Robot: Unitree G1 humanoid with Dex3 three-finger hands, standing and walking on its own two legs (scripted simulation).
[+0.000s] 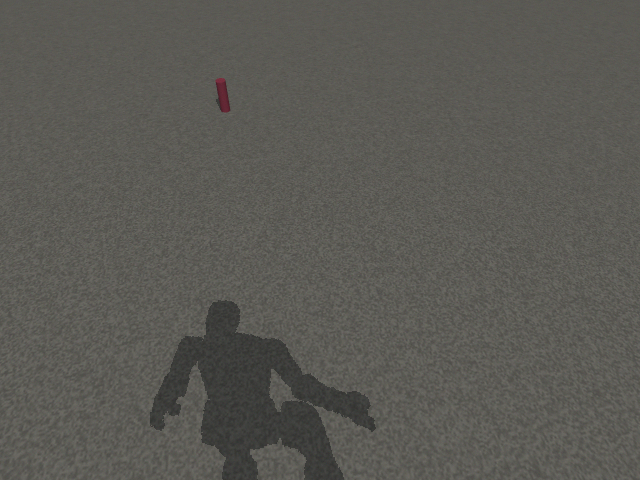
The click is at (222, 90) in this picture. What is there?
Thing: slim round
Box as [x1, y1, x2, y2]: [215, 78, 229, 112]
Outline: 218,78 215,80 221,110 225,112 229,110 225,81 223,78
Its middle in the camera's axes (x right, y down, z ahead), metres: -0.53 -0.80 +2.21
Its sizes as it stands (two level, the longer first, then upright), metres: 0.053 0.053 0.180
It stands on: the floor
